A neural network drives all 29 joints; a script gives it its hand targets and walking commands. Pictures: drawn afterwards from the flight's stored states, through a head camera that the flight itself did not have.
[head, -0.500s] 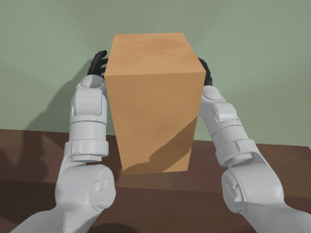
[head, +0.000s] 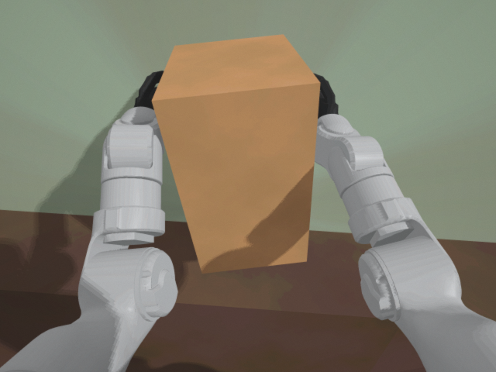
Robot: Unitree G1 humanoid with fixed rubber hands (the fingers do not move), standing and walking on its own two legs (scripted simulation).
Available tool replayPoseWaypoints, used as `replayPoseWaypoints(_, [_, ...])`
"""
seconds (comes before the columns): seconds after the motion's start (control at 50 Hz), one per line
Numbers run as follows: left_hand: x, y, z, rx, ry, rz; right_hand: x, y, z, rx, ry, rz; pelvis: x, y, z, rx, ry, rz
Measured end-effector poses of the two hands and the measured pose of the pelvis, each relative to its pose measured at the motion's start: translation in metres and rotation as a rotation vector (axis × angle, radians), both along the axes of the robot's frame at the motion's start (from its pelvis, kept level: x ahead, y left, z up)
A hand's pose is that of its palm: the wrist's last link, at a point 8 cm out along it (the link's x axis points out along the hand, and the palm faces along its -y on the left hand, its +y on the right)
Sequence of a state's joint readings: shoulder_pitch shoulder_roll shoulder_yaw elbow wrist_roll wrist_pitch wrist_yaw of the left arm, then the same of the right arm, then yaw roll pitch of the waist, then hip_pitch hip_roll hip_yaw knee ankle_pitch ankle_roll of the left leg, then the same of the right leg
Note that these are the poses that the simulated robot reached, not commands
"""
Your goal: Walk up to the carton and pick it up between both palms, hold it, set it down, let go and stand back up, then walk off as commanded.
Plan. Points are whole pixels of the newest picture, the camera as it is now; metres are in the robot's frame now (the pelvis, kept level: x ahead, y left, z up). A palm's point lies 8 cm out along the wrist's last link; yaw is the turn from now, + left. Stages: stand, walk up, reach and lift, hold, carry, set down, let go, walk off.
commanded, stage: reach and lift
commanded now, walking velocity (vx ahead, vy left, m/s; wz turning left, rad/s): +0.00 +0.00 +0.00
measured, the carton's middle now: (242, 155) +0.37 -0.01 +0.23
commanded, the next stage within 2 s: hold in 0.48 s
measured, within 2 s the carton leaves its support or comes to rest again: neither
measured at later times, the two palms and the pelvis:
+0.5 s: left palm (140, 110) +0.38 +0.13 +0.31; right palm (327, 108) +0.37 -0.14 +0.31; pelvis +0.00 -0.01 +0.00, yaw +1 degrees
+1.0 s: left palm (133, 96) +0.37 +0.13 +0.33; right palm (328, 97) +0.37 -0.13 +0.33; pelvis -0.01 -0.02 +0.00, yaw +2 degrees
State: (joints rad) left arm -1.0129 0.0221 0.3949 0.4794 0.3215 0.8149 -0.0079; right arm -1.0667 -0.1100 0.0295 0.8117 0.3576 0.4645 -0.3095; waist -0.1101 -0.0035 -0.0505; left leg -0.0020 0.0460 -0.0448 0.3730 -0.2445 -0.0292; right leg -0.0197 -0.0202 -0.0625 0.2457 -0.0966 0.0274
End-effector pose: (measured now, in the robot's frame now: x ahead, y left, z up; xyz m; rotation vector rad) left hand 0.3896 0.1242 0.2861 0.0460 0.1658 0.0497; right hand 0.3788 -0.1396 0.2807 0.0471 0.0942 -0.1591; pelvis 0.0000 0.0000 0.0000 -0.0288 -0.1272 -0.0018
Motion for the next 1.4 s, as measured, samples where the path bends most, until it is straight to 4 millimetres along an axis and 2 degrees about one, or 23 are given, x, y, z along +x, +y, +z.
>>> replayPoseWaypoints(0.32, [-0.007,0.003,0.016,-0.002,-0.011,0.011,-0.003,0.002,0.019,-0.005,-0.005,0.017,0.002,-0.002,0.0,-0.001,0.004,0.009])
replayPoseWaypoints(0.82, [-0.025,0.006,0.039,-0.02,-0.02,0.035,-0.014,0.005,0.044,-0.018,-0.004,0.042,-0.006,-0.013,0.0,0.003,0.012,0.029])
replayPoseWaypoints(1.06, [-0.023,0.008,0.045,-0.025,-0.012,0.039,-0.011,0.008,0.046,-0.024,0.01,0.049,-0.006,-0.018,0.0,0.005,0.025,0.038])
replayPoseWaypoints(1.4, [-0.02,0.011,0.036,-0.014,-0.018,0.037,-0.008,0.01,0.04,-0.014,0.013,0.05,-0.001,-0.014,0.0,0.002,0.012,0.039])
